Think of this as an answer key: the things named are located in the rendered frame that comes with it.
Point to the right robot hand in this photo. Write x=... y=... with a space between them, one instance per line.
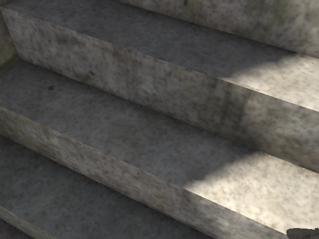
x=302 y=233

